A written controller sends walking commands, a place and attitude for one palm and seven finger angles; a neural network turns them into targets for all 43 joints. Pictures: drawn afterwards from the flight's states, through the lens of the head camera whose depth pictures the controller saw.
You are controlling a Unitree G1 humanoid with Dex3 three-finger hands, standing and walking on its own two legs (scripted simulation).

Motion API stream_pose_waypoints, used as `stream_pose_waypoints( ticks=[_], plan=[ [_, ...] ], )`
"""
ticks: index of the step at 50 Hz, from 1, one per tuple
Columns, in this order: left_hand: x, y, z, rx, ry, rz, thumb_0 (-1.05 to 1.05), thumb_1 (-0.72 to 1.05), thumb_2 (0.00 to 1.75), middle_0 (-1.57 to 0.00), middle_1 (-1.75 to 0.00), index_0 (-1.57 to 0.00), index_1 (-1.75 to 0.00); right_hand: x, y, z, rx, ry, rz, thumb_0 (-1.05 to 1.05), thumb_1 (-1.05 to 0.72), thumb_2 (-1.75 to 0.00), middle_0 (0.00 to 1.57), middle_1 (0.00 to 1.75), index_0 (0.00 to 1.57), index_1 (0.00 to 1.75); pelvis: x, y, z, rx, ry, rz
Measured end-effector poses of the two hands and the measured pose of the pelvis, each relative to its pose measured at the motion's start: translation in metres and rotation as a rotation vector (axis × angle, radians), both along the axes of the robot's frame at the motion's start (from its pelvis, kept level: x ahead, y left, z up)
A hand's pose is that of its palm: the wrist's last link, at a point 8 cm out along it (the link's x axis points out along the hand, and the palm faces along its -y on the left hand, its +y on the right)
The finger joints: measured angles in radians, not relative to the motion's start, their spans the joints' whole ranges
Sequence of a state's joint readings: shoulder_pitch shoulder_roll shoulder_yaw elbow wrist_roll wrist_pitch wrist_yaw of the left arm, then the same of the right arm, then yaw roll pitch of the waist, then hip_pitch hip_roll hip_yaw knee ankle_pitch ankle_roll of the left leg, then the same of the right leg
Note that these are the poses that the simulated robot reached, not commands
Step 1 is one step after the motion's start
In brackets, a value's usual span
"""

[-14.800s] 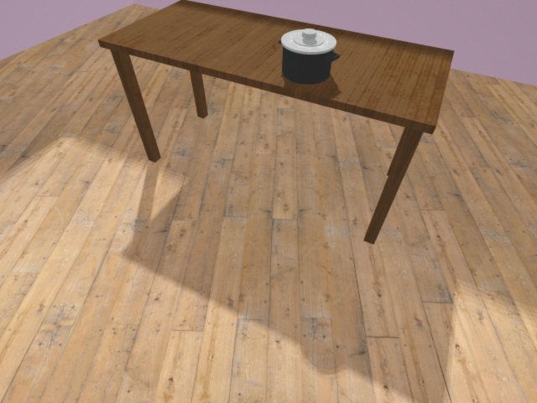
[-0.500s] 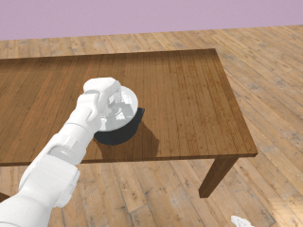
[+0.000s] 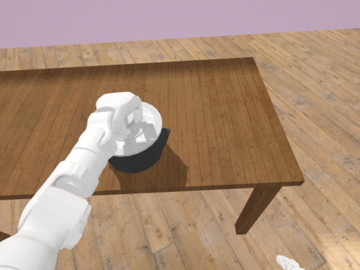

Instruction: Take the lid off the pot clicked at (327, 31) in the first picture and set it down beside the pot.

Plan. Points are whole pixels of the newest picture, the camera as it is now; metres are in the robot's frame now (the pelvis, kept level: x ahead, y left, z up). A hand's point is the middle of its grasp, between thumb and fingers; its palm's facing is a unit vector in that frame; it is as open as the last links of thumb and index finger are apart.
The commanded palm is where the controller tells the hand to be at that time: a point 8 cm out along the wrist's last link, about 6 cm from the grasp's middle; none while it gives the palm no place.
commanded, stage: lift the lid straight up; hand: left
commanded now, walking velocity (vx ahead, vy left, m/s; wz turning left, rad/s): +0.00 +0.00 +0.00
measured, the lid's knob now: (125, 120) +0.48 +0.14 +0.05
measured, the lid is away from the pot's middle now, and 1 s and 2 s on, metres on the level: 0.00 0.01 0.01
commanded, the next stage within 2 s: move the lid sideways beside the pot in 1.76 s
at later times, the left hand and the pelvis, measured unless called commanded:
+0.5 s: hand (114, 115) +0.44 +0.14 +0.11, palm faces -0.29 -0.04 -0.95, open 7.0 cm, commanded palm +0.43 +0.14 +0.19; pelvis +0.00 +0.00 +0.00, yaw +1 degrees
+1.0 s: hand (111, 101) +0.44 +0.14 +0.15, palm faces -0.25 -0.04 -0.97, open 7.0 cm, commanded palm +0.43 +0.14 +0.23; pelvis -0.01 +0.00 +0.00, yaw +1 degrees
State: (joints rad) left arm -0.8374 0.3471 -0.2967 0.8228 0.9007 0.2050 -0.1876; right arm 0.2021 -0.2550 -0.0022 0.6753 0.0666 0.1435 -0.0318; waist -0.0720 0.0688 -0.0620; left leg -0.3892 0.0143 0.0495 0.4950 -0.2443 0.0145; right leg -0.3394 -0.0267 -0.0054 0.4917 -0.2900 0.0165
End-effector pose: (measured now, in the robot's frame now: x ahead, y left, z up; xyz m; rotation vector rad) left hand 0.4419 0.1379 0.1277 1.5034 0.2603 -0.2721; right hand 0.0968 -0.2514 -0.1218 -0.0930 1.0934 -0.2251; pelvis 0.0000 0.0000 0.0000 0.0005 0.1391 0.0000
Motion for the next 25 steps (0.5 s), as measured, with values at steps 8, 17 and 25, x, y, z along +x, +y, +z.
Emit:
stream_pose_waypoints(
  ticks=[8, 17, 25],
  plan=[
    [-0.002, 0.002, 0.009, -0.009, -0.017, 0.008, 0.03, 0.21, 0.90, -0.55, -0.89, -0.74, -0.98, 0.005, 0.004, -0.001, 0.009, -0.013, 0.015, 0.01, -0.91, -0.90, 0.20, 0.30, 0.20, 0.29, 0.000, 0.000, 0.001, 0.001, -0.010, 0.004],
    [-0.003, 0.006, 0.027, -0.005, -0.038, 0.018, 0.03, 0.21, 0.89, -0.55, -0.89, -0.75, -0.98, 0.015, 0.006, 0.002, 0.015, -0.053, 0.036, 0.01, -0.91, -0.90, 0.20, 0.30, 0.20, 0.29, -0.001, 0.000, 0.001, 0.001, -0.021, 0.010],
    [-0.007, 0.009, 0.039, 0.009, -0.043, 0.015, 0.04, 0.21, 0.89, -0.55, -0.88, -0.75, -0.99, 0.024, 0.008, 0.007, 0.010, -0.083, 0.058, 0.01, -0.91, -0.90, 0.20, 0.30, 0.20, 0.29, -0.004, 0.001, 0.002, 0.001, -0.033, 0.017]
  ],
)
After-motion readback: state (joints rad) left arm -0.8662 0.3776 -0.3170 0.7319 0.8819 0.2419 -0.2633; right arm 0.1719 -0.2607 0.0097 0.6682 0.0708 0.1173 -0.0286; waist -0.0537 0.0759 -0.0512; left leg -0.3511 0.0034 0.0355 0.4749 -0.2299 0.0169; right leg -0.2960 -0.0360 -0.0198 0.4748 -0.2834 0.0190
